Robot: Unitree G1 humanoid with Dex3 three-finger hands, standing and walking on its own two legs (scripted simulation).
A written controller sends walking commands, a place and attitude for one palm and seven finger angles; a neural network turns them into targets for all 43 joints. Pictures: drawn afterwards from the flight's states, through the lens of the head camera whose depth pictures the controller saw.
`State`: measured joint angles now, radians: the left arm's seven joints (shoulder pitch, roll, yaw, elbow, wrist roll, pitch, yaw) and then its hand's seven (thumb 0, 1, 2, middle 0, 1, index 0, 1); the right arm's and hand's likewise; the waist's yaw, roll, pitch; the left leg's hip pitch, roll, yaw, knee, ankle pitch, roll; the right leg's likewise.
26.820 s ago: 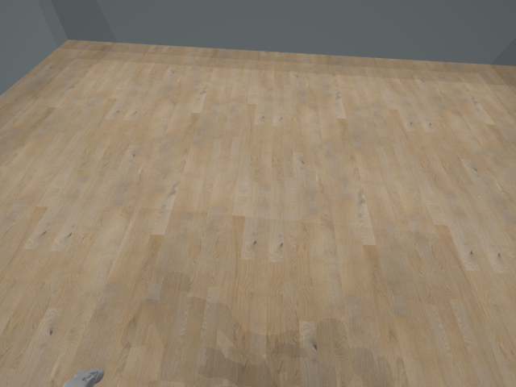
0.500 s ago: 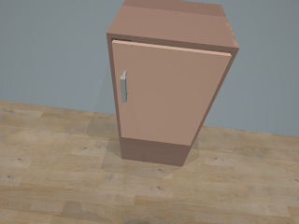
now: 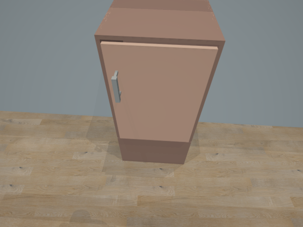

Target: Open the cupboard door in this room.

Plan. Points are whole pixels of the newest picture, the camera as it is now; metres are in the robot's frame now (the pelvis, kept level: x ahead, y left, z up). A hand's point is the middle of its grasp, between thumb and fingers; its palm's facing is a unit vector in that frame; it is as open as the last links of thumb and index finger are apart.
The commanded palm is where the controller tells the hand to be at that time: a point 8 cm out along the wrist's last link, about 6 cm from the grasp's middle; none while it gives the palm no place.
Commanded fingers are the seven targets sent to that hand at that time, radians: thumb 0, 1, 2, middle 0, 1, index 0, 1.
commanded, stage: come to a stop and stand still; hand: left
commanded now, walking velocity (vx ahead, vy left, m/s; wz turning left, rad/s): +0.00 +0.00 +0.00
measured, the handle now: (117, 86) +0.62 +0.17 -0.02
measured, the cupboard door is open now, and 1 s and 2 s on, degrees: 0 0 0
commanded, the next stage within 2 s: look again from close up in 0.06 s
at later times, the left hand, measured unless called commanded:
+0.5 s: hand out of the picture +0.00 +0.20 -0.18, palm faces +0.04 -0.98 -0.19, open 7.3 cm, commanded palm none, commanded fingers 0.00 0.90 0.90 -0.20 -0.30 -0.20 -0.30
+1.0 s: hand out of the picture -0.04 +0.18 -0.18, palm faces +0.05 -0.99 -0.16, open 7.4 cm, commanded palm none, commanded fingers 0.00 0.90 0.90 -0.20 -0.30 -0.20 -0.30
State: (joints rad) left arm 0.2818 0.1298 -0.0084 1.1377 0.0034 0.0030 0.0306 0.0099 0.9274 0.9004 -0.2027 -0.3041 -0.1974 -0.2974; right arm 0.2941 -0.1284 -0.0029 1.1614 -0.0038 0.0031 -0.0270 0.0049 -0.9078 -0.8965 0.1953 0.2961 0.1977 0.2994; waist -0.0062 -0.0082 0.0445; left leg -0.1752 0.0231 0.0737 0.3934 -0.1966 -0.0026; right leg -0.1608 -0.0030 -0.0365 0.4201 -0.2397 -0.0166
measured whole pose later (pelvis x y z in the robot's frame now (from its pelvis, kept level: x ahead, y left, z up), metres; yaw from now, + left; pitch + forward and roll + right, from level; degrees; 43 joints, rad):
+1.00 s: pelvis +0.00 +0.02 -0.01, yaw +0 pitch -1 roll +0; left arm 0.42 0.16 0.01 1.05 0.03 0.00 0.01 0.00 0.91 0.90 -0.20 -0.30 -0.19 -0.30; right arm 0.33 -0.16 -0.01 1.06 -0.02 0.00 -0.01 0.01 -0.90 -0.90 0.20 0.30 0.20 0.30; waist 0.01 -0.01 -0.01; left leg -0.26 0.01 0.07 0.55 -0.28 0.03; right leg -0.23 -0.02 -0.04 0.54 -0.30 0.00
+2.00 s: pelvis +0.04 -0.02 -0.01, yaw +1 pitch -1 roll +1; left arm 0.28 0.16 0.03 1.03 0.02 0.01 0.03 -0.01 0.93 0.90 -0.20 -0.30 -0.19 -0.30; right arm 0.25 -0.16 -0.02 1.03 -0.01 0.00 -0.03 0.01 -0.93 -0.90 0.20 0.30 0.20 0.30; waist 0.01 -0.01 0.03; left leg -0.24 0.00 0.13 0.48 -0.23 0.04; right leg -0.23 -0.03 -0.04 0.52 -0.26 -0.01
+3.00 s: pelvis +0.02 -0.01 +0.00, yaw +2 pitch -1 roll -1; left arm 0.33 0.15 -0.01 1.07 0.02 -0.01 0.03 0.00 0.91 0.90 -0.20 -0.30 -0.20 -0.30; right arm 0.28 -0.15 0.01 1.09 -0.01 -0.01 -0.01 0.01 -0.91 -0.90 0.20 0.30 0.20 0.30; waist 0.00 -0.03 0.01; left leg -0.25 -0.01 0.12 0.44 -0.18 0.06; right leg -0.21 -0.04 -0.06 0.45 -0.21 0.02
